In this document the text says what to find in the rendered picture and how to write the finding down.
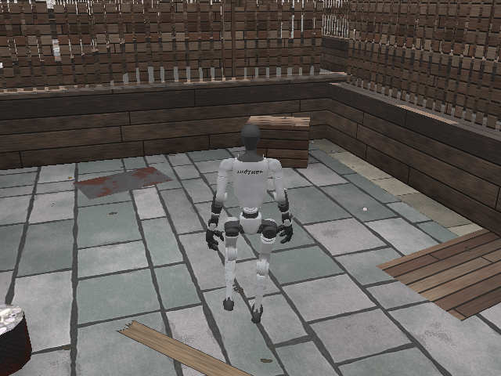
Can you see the robot right hand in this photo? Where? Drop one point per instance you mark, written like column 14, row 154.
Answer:
column 288, row 230

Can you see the right robot upper arm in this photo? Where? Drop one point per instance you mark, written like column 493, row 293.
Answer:
column 278, row 180

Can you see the left robot forearm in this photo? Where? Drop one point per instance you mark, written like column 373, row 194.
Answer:
column 216, row 208

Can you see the humanoid robot torso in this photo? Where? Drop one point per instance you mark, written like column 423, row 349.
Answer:
column 250, row 182

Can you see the robot right shin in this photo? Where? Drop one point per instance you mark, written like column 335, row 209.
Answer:
column 260, row 287

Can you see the right robot forearm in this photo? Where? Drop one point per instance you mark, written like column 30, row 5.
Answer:
column 285, row 211

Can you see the robot left hand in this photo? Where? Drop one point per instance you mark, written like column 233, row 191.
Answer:
column 211, row 240

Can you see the left robot upper arm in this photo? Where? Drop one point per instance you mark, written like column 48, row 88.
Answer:
column 222, row 180

